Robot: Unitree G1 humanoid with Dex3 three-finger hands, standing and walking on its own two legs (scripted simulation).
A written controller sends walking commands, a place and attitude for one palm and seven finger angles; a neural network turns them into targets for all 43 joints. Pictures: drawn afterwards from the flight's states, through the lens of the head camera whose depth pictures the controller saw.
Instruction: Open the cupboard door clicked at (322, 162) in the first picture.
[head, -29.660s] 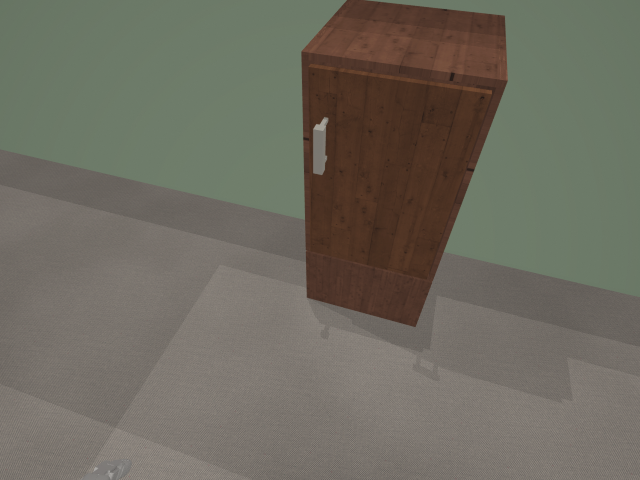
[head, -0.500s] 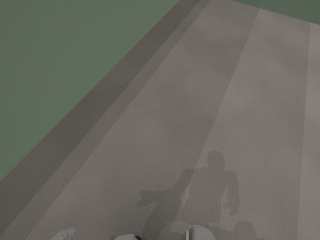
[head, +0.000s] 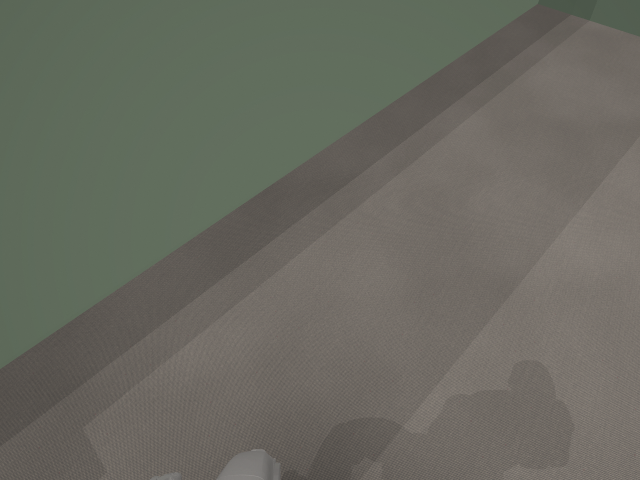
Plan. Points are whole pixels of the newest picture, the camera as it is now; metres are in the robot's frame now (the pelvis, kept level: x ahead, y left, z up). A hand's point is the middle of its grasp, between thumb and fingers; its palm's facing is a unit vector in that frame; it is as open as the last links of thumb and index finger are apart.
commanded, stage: turn to face it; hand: left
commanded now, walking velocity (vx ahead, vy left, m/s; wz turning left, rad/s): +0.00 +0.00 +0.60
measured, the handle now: out of the picture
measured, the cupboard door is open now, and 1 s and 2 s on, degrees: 52 52 52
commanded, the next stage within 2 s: none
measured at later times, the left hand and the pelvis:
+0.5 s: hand out of the picture +0.06 +0.24 -0.16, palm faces +0.28 -0.92 -0.28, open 7.4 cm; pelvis +0.01 +0.00 -0.01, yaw +17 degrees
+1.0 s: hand out of the picture -0.06 +0.20 -0.20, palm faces +0.60 -0.76 -0.25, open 7.4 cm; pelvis +0.04 +0.00 -0.02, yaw +37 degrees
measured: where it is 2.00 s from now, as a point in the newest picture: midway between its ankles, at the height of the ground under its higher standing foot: outside the picture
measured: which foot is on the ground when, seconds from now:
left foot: up 0.00-0.14, down 0.16-0.54, up 0.56-0.94, down 0.96-1.00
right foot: down 0.00-0.16, up 0.18-0.54, down 0.56-0.96, up 0.98-1.00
